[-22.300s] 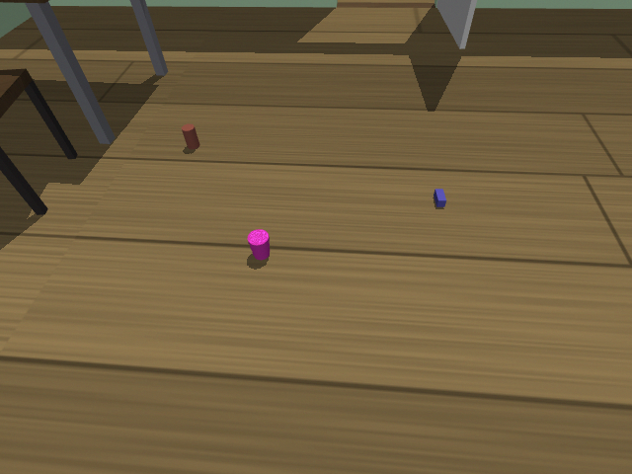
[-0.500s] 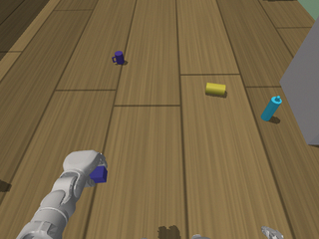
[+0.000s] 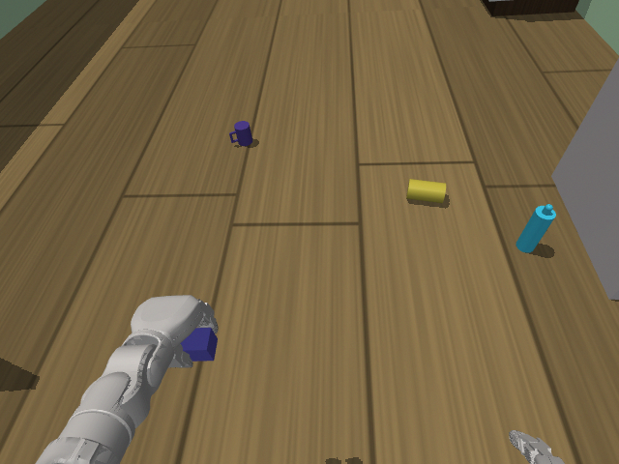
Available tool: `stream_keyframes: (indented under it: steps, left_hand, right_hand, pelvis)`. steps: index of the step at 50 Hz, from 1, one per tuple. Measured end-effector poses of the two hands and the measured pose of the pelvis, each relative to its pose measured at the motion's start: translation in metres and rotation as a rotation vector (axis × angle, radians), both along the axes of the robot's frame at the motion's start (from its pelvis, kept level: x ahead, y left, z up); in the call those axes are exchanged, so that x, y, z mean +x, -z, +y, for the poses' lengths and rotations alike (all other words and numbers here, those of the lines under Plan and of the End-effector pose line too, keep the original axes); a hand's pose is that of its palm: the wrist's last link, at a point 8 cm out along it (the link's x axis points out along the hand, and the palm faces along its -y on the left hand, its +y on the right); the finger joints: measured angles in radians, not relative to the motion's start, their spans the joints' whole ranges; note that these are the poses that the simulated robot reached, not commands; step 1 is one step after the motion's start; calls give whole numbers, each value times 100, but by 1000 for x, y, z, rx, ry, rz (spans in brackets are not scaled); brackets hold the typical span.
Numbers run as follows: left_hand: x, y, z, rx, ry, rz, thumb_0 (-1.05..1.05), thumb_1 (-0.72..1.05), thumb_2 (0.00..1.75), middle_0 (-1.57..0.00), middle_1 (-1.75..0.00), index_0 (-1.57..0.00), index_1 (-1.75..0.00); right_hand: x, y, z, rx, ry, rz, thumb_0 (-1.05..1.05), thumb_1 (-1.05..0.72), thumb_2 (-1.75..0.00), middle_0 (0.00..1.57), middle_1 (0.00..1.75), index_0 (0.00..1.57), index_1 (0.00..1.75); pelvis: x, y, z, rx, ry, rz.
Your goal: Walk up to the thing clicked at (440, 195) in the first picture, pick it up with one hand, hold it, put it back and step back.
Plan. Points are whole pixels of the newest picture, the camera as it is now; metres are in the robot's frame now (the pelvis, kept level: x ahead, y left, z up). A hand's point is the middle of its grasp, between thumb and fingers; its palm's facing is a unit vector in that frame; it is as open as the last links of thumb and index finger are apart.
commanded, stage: hold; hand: left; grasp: from above
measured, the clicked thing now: (187, 344) +0.32 +0.22 -0.08
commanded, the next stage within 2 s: crouch in 1.42 s
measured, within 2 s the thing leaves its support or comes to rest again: neither
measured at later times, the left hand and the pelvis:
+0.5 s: hand (178, 349) +0.29 +0.21 -0.03, palm faces -0.45 -0.02 -0.89, open 6.7 cm; pelvis +0.00 +0.00 +0.01, yaw +0 degrees
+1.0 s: hand (185, 354) +0.28 +0.19 -0.02, palm faces -0.44 -0.03 -0.90, open 6.7 cm; pelvis -0.01 -0.01 +0.02, yaw +0 degrees
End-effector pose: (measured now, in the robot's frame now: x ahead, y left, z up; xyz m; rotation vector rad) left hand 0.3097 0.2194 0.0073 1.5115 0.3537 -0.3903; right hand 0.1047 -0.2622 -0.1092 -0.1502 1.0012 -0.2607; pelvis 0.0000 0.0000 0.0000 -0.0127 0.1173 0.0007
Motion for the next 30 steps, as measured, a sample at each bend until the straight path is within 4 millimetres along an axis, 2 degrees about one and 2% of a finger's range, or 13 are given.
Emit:
stream_keyframes:
  steps: [13, 30]
  left_hand:
    - [-4, -13, -3, -2, 0, -2, 0, 48, 16, -98, -18, -100, -17]
    - [-19, -26, -11, -2, 10, -5, 0, 47, 18, -97, -20, -99, -18]
  right_hand:
    - [10, -6, 2, 12, -13, -11, 1, -91, -91, 20, 30, 20, 30]
    - [14, -14, 0, 21, -21, -43, 1, -91, -90, 20, 30, 20, 30]
  pelvis:
    - [2, -7, -2, 4, 0, -29]
    - [-6, -13, -6, 12, 3, -76]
